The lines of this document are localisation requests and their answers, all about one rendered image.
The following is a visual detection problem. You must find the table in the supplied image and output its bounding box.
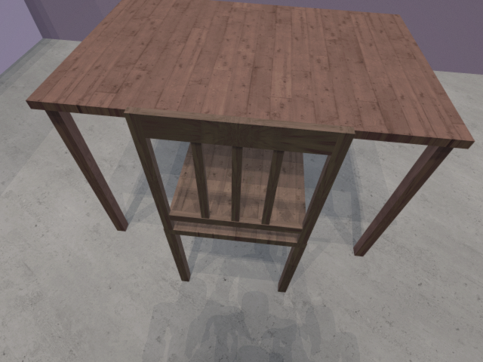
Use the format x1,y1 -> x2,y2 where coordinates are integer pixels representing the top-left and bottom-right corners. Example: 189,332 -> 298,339
26,0 -> 475,256

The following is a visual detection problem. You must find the chair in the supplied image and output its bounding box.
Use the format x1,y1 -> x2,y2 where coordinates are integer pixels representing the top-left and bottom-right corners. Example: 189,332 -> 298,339
124,106 -> 355,293

